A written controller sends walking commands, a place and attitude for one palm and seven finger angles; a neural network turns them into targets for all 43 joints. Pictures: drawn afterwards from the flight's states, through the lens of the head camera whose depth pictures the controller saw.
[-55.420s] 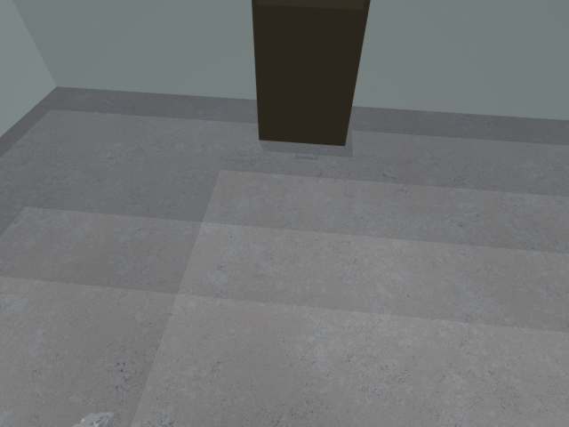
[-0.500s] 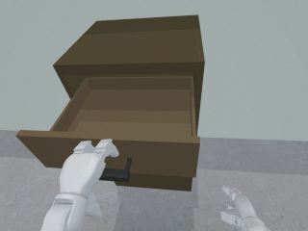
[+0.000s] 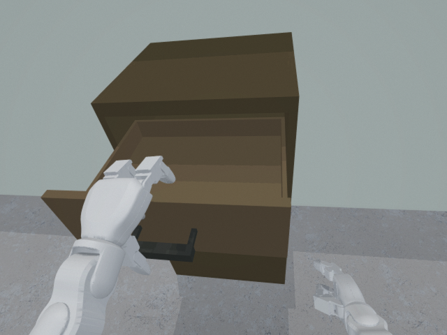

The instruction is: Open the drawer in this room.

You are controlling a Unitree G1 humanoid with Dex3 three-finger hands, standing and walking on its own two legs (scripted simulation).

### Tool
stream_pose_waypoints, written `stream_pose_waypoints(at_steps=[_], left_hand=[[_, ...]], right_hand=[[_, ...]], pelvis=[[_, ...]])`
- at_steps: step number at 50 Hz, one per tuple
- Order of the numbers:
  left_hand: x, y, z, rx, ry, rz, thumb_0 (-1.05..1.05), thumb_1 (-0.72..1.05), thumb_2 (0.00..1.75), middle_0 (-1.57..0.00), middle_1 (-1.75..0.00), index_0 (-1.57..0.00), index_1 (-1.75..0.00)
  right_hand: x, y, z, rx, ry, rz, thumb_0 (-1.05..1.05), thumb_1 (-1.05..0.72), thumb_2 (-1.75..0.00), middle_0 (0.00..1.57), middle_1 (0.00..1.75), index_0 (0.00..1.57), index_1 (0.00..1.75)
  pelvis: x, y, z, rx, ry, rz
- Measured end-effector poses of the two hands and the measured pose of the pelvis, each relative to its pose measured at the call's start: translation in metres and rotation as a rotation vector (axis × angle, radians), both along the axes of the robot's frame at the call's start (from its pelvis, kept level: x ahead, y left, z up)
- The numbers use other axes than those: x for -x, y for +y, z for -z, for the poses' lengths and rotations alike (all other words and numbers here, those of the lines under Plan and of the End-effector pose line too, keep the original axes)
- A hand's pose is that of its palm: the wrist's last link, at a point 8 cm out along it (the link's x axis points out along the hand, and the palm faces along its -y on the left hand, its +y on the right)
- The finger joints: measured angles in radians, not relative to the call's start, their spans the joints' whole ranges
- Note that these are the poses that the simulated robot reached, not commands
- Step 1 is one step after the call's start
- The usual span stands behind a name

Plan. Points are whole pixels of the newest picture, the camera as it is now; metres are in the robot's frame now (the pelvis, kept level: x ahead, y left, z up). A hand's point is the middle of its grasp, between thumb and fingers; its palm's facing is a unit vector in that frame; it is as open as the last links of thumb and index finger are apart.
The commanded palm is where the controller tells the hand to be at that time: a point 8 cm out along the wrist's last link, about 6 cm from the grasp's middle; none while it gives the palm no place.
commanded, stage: lift the hand off the handle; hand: left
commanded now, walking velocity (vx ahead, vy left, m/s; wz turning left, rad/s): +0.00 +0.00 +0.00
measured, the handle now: (161, 241) +0.26 +0.18 +0.05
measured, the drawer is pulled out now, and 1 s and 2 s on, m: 0.28 0.28 0.28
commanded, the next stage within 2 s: draw the hand back to the body in 0.30 s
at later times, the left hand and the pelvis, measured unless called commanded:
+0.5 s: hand (136, 205) +0.24 +0.17 +0.19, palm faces +0.23 -0.17 -0.96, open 13.9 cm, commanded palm +0.18 +0.18 +0.25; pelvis -0.01 -0.01 +0.00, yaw +0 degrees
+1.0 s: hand (89, 219) +0.20 +0.23 +0.18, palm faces +0.19 -0.10 -0.98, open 13.9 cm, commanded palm +0.16 +0.23 +0.24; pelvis +0.00 +0.00 +0.00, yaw +1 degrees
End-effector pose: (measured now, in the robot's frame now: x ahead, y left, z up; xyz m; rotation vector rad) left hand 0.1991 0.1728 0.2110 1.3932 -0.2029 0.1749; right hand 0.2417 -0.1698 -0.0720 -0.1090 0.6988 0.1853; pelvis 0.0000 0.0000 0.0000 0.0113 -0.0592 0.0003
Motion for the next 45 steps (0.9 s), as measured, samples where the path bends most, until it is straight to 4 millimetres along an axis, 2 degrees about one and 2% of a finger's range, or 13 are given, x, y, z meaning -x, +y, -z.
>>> stream_pose_waypoints(at_steps=[4, 12, 20, 25, 34, 45], left_hand=[[-0.007, -0.001, -0.015, 0.015, -0.025, 0.003, 0.0, -0.5, 0.3, -0.36, -1.22, -0.33, -1.2], [-0.01, 0.003, -0.027, 0.011, -0.009, 0.0, 0.0, -0.5, 0.3, -0.33, -1.21, -0.33, -1.2], [-0.005, 0.002, -0.024, 0.025, 0.011, 0.008, 0.0, -0.5, 0.3, -0.32, -1.2, -0.32, -1.2], [-0.004, 0.003, -0.022, 0.002, 0.011, 0.013, 0.0, -0.5, 0.3, -0.32, -1.2, -0.32, -1.2], [0.005, 0.029, -0.024, -0.024, 0.039, -0.08, 0.0, -0.5, 0.3, -0.32, -1.2, -0.32, -1.2], [0.019, 0.041, -0.02, -0.048, 0.07, -0.067, 0.0, -0.5, 0.3, -0.32, -1.2, -0.33, -1.2]], right_hand=[[0.004, -0.003, -0.002, -0.014, 0.008, 0.005, 0.01, -0.91, -0.9, 0.2, 0.3, 0.2, 0.3], [0.012, -0.018, -0.001, -0.008, 0.01, 0.028, 0.01, -0.91, -0.9, 0.2, 0.3, 0.2, 0.3], [0.017, -0.03, 0.004, 0.012, 0.023, 0.042, 0.01, -0.91, -0.9, 0.2, 0.3, 0.2, 0.3], [0.017, -0.028, 0.005, 0.013, 0.025, 0.038, 0.01, -0.91, -0.9, 0.2, 0.3, 0.2, 0.3], [0.013, -0.021, 0.005, 0.001, 0.019, 0.022, 0.01, -0.91, -0.9, 0.2, 0.3, 0.2, 0.3], [0.005, -0.015, 0.0, 0.037, -0.01, 0.012, 0.01, -0.91, -0.9, 0.2, 0.3, 0.2, 0.3]], pelvis=[[0.003, -0.003, -0.001, -0.003, -0.008, 0.001], [0.006, -0.007, -0.001, -0.004, -0.014, 0.006], [0.007, -0.008, -0.001, -0.003, -0.013, 0.001], [0.008, -0.009, 0.0, -0.004, -0.01, 0.001], [0.006, -0.009, 0.0, -0.003, -0.006, -0.007], [0.004, -0.004, 0.0, 0.004, -0.005, -0.017]])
